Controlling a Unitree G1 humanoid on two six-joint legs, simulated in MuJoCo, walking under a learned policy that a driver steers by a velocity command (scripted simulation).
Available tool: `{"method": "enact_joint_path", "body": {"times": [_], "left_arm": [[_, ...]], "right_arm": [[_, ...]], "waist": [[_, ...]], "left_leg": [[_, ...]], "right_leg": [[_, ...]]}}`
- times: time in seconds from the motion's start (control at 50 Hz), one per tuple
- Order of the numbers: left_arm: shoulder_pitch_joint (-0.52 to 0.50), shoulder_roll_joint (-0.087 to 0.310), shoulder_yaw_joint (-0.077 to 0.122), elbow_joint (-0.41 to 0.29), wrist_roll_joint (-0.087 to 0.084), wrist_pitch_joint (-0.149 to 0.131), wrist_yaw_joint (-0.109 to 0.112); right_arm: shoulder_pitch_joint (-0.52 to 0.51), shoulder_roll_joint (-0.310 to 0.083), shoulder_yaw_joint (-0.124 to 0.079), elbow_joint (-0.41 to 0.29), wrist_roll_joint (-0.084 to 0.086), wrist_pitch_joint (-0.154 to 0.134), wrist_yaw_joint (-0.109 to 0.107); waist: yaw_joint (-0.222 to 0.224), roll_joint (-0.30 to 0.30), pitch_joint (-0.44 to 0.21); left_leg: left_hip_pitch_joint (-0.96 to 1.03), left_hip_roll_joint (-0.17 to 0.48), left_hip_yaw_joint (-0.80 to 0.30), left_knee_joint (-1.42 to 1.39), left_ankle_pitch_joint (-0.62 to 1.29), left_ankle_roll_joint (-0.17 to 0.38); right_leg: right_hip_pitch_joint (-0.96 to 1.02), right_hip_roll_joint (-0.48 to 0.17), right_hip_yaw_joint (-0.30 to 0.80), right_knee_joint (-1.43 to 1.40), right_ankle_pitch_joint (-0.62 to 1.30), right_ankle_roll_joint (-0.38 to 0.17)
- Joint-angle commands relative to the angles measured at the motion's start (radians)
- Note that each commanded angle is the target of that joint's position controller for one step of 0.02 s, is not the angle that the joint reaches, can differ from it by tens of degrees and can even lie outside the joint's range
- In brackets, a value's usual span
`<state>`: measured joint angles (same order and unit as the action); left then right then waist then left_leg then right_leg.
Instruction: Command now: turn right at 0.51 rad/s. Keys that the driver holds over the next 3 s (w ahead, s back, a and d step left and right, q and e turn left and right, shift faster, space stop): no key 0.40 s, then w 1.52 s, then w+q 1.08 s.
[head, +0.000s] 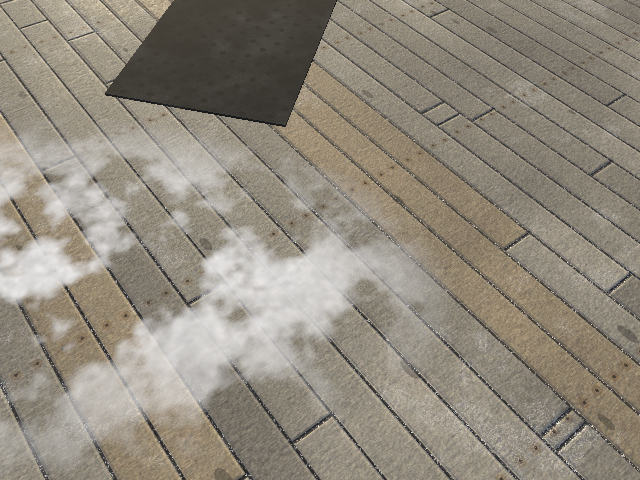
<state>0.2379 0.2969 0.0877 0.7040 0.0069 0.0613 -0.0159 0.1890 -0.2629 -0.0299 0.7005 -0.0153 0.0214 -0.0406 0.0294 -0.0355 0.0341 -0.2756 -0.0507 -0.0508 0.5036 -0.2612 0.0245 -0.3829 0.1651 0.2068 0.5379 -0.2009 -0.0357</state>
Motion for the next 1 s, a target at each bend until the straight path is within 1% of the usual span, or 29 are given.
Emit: {"method": "enact_joint_path", "body": {"times": [0.02,0.04,0.06,0.08,0.12,0.2,0.26,0.3,0.32,0.34,0.36,0.38,0.4,0.42,0.44,0.48,0.52,0.56,0.62,0.66,0.68,0.7,0.72,0.74,0.76,0.78,0.8,0.88,1.0], "left_arm": [[-0.023,0.130,0.032,-0.085,0.027,-0.025,0.017],[-0.008,0.142,0.039,-0.066,0.030,-0.025,0.013],[0.028,0.127,0.037,-0.042,0.025,-0.019,0.007],[0.052,0.116,0.033,-0.030,0.023,-0.012,0.001],[0.053,0.098,0.023,-0.019,0.015,-0.003,-0.007],[-0.034,0.053,-0.005,-0.033,0.004,0.006,-0.003],[-0.052,0.042,-0.023,-0.026,-0.008,0.009,0.006],[-0.014,0.034,-0.030,0.000,-0.010,0.001,0.015],[0.006,0.034,-0.035,0.014,-0.002,-0.010,0.022],[0.002,0.071,-0.034,0.015,0.013,-0.025,0.028],[-0.015,0.156,-0.022,0.007,0.023,-0.036,0.033],[-0.062,0.102,-0.038,0.016,0.009,-0.043,0.031],[-0.108,0.059,-0.053,0.008,0.008,-0.050,0.028],[-0.100,0.053,-0.056,0.019,0.009,-0.052,0.029],[-0.065,0.086,-0.046,0.038,0.012,-0.047,0.034],[0.008,0.139,-0.026,0.070,0.016,-0.038,0.035],[0.050,0.137,-0.022,0.084,0.017,-0.038,0.028],[0.055,0.125,-0.020,0.093,0.019,-0.054,0.025],[0.015,0.122,-0.014,0.101,0.011,-0.079,0.019],[-0.043,0.116,-0.011,0.097,-0.002,-0.085,0.016],[-0.057,0.081,-0.020,0.093,0.004,-0.092,0.017],[-0.102,0.002,-0.045,0.055,0.002,-0.101,0.011],[-0.130,0.050,-0.034,0.029,0.014,-0.104,0.013],[-0.110,0.090,-0.022,0.048,0.029,-0.104,0.010],[-0.071,0.075,-0.025,0.074,0.023,-0.107,-0.003],[-0.046,0.069,-0.026,0.092,0.019,-0.111,-0.013],[-0.046,0.064,-0.028,0.100,0.028,-0.110,-0.020],[-0.105,0.036,-0.040,0.097,0.036,-0.096,-0.030],[-0.316,-0.002,-0.066,0.025,0.024,-0.095,-0.034]], "right_arm": [[0.026,-0.242,-0.065,-0.064,-0.026,-0.012,-0.006],[-0.001,-0.166,-0.043,-0.072,-0.018,-0.015,0.000],[-0.046,-0.123,-0.031,-0.073,-0.010,-0.018,0.007],[-0.071,-0.114,-0.028,-0.077,-0.008,-0.020,0.009],[-0.041,-0.111,-0.028,-0.070,-0.006,-0.022,0.008],[0.050,-0.124,-0.033,-0.028,-0.003,-0.026,0.010],[0.059,-0.148,-0.039,-0.005,-0.009,-0.018,0.022],[0.060,-0.157,-0.043,0.015,-0.001,-0.007,0.027],[0.064,-0.151,-0.041,0.024,0.004,-0.007,0.028],[0.085,-0.128,-0.036,0.024,0.005,-0.013,0.030],[0.101,-0.071,-0.021,-0.005,0.007,-0.023,0.039],[0.073,-0.053,-0.009,0.017,0.011,-0.011,0.031],[0.062,-0.067,-0.011,0.031,0.004,-0.004,0.027],[0.046,-0.077,-0.013,0.044,-0.005,-0.006,0.032],[0.029,-0.099,-0.022,0.048,-0.010,-0.008,0.037],[0.023,-0.103,-0.027,0.050,-0.022,-0.009,0.049],[-0.004,-0.086,-0.025,0.040,-0.021,-0.018,0.056],[-0.012,-0.086,-0.027,0.033,-0.016,-0.033,0.062],[0.021,-0.077,-0.028,0.047,-0.008,-0.055,0.066],[0.150,-0.061,-0.031,0.103,-0.008,-0.065,0.061],[0.248,-0.090,-0.042,0.140,-0.012,-0.072,0.053],[0.357,-0.189,-0.065,0.155,-0.020,-0.081,0.041],[0.417,-0.250,-0.082,0.179,-0.014,-0.079,0.047],[0.341,-0.192,-0.066,0.168,-0.015,-0.076,0.050],[0.258,-0.151,-0.054,0.144,-0.011,-0.080,0.052],[0.210,-0.129,-0.047,0.132,-0.010,-0.086,0.052],[0.201,-0.113,-0.039,0.136,-0.007,-0.094,0.050],[0.282,-0.092,-0.027,0.198,0.006,-0.111,0.051],[0.335,-0.088,-0.017,0.259,0.002,-0.110,0.045]], "waist": [[-0.036,0.210,-0.033],[-0.006,0.138,-0.032],[0.025,0.113,-0.023],[0.036,0.147,-0.035],[0.010,0.179,-0.049],[-0.050,0.192,-0.070],[-0.066,0.242,-0.077],[-0.035,0.229,-0.072],[-0.018,0.197,-0.070],[-0.032,0.139,-0.102],[-0.070,-0.058,-0.121],[-0.058,-0.112,-0.087],[-0.068,-0.099,-0.053],[-0.051,-0.102,-0.064],[-0.029,-0.129,-0.034],[-0.001,-0.160,0.060],[0.021,-0.147,0.128],[0.018,-0.128,0.127],[-0.019,-0.087,0.090],[-0.097,-0.049,0.054],[-0.139,0.012,0.025],[-0.191,0.227,-0.007],[-0.192,0.292,0.033],[-0.128,0.140,0.091],[-0.080,0.102,0.109],[-0.053,0.100,0.096],[-0.046,0.107,0.084],[-0.056,0.111,0.056],[-0.093,0.129,0.098]], "left_leg": [[0.066,0.447,-0.445,-0.305,0.010,0.217],[0.018,0.398,-0.369,-0.271,0.140,0.222],[0.000,0.327,-0.260,-0.246,0.227,0.192],[0.031,0.275,-0.187,-0.225,0.290,0.168],[0.107,0.241,-0.120,-0.188,0.439,0.166],[0.233,0.257,-0.113,-0.140,0.508,0.178],[0.200,0.251,-0.107,-0.119,0.522,0.177],[0.175,0.235,-0.098,-0.073,0.565,0.155],[0.126,0.226,-0.090,-0.051,0.539,0.115],[0.045,0.213,-0.085,-0.037,0.419,0.061],[-0.057,0.122,-0.001,0.022,0.174,0.008],[0.055,0.092,0.032,-0.062,-0.060,-0.008],[0.099,0.092,0.026,-0.086,-0.020,-0.011],[0.118,0.076,0.036,-0.097,0.007,-0.009],[0.088,0.048,0.070,-0.040,-0.029,-0.006],[-0.046,0.019,0.113,0.050,-0.140,0.010],[-0.149,0.031,0.109,0.128,-0.172,0.025],[-0.216,0.060,0.078,0.189,-0.200,0.042],[-0.110,0.056,0.090,0.088,-0.128,0.058],[0.189,0.012,0.132,-0.081,0.000,0.064],[0.378,0.046,0.058,-0.111,-0.028,0.068],[0.496,0.266,-0.292,-0.285,-0.333,0.129],[0.457,0.437,-0.596,-0.399,-0.468,0.216],[0.375,0.428,-0.551,-0.387,-0.484,0.229],[0.322,0.381,-0.466,-0.389,-0.423,0.206],[0.307,0.336,-0.380,-0.403,-0.326,0.178],[0.307,0.304,-0.307,-0.410,-0.204,0.161],[0.341,0.245,-0.121,-0.385,0.258,0.157],[0.287,0.212,-0.010,-0.390,0.465,0.157]], "right_leg": [[-0.181,-0.006,-0.077,0.360,-0.346,0.038],[-0.120,-0.032,-0.054,0.470,-0.307,0.039],[-0.094,-0.033,-0.058,0.537,-0.254,0.043],[-0.096,-0.032,-0.068,0.583,-0.217,0.049],[-0.120,-0.029,-0.089,0.586,-0.220,0.068],[-0.086,-0.061,-0.107,0.349,-0.260,0.086],[0.067,-0.078,-0.190,0.125,-0.298,0.067],[0.172,-0.081,-0.223,-0.099,-0.146,0.045],[0.266,-0.102,-0.202,-0.255,0.026,0.031],[0.384,-0.186,-0.097,-0.284,0.102,0.010],[0.439,-0.368,0.099,-0.242,0.320,-0.048],[0.266,-0.416,0.086,-0.207,0.401,-0.118],[0.224,-0.370,0.056,-0.212,0.308,-0.101],[0.225,-0.313,0.033,-0.230,0.071,-0.072],[0.221,-0.277,0.039,-0.257,-0.137,-0.071],[0.201,-0.313,0.121,-0.332,-0.474,-0.118],[0.200,-0.378,0.218,-0.386,-0.557,-0.174],[0.254,-0.416,0.251,-0.401,-0.477,-0.208],[0.252,-0.378,0.157,-0.374,-0.312,-0.194],[0.087,-0.310,0.051,-0.285,-0.258,-0.150],[-0.051,-0.263,-0.003,-0.172,-0.252,-0.119],[-0.222,-0.143,-0.144,0.118,-0.265,-0.063],[-0.345,-0.081,-0.202,0.325,-0.358,-0.059],[-0.358,-0.147,-0.129,0.447,-0.299,-0.072],[-0.340,-0.179,-0.123,0.472,-0.209,-0.076],[-0.316,-0.204,-0.139,0.470,-0.141,-0.070],[-0.303,-0.220,-0.158,0.465,-0.087,-0.058],[-0.340,-0.232,-0.229,0.464,0.021,-0.008],[-0.268,-0.203,-0.305,0.169,0.144,0.011]]}}
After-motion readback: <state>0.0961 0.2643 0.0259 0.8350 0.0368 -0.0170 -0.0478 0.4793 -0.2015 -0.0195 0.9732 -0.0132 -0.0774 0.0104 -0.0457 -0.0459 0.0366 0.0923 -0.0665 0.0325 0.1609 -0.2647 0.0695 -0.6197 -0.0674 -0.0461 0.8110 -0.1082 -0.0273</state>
